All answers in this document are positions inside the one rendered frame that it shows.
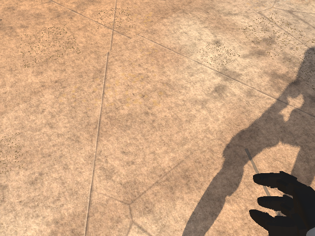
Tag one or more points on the robot right hand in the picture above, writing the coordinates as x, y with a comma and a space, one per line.
299, 210

